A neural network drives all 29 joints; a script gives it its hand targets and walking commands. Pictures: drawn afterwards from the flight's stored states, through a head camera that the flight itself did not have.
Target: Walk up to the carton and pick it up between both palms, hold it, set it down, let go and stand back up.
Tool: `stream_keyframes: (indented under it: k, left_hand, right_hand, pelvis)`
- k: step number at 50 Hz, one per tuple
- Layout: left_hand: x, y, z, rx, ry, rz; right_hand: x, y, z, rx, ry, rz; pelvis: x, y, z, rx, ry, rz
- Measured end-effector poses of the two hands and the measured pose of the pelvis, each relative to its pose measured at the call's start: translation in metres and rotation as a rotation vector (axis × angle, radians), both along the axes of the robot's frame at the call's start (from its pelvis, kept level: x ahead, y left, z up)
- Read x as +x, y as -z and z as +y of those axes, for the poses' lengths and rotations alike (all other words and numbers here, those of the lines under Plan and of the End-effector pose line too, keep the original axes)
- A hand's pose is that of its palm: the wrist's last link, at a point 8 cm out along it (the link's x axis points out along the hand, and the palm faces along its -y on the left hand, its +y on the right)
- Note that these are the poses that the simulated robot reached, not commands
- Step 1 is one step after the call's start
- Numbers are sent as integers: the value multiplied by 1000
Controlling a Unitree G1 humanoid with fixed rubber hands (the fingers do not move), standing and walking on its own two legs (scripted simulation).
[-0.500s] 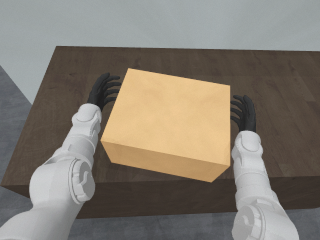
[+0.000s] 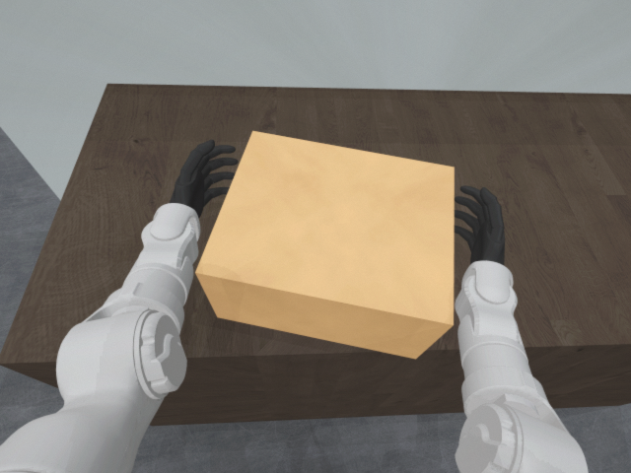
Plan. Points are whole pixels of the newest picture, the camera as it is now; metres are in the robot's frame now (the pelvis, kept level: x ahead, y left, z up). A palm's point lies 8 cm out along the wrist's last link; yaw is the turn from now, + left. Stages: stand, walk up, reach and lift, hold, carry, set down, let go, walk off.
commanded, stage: set down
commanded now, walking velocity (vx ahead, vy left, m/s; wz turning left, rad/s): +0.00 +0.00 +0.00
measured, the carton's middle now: (333, 243) +0.43 -0.03 -0.01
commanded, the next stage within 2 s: none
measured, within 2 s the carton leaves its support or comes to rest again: neither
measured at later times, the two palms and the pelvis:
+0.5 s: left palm (191, 199) +0.46 +0.16 +0.05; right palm (484, 252) +0.38 -0.22 +0.04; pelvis +0.00 +0.00 +0.00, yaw +0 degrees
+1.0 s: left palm (167, 223) +0.45 +0.20 +0.02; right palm (477, 269) +0.37 -0.21 +0.02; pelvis -0.02 +0.01 -0.01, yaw -2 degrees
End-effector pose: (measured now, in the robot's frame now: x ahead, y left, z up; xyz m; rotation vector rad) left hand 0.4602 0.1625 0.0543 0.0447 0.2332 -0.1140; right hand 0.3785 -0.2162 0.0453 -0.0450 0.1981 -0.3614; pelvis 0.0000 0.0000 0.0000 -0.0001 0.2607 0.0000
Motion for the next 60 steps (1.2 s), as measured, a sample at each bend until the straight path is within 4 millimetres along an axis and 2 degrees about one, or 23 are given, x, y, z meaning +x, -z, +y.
stream_keyframes:
  k: [28, 33, 39, 47, 53, 60]
  left_hand:
    - [3, 3, 0, 2, 3, 18]
    - [4, 4, 1, 38, -10, 35]
    - [2, 16, 11, 34, -65, 88]
    - [-10, 38, 29, 42, -89, 122]
    - [-14, 23, 44, 57, -111, 69]
    - [-13, -18, 59, 73, -139, -1]
  right_hand:
    - [2, 3, -1, -12, -6, 8]
    - [-2, 15, -2, -19, -16, 58]
    - [-6, 31, 0, 4, -40, 117]
    - [-9, 33, 1, 11, -30, 127]
    - [-11, 19, 1, 21, -35, 90]
    - [-14, -12, -10, 13, -36, 48]
  pelvis:
    - [0, 0, 0, 1, 3, 10]
    - [0, 1, -1, 0, 6, 39]
    - [-3, 5, -3, -11, 13, 112]
    - [-13, 12, 5, -22, 17, 183]
    - [-24, 16, 11, -30, 19, 203]
    - [-37, 18, 15, -35, 20, 179]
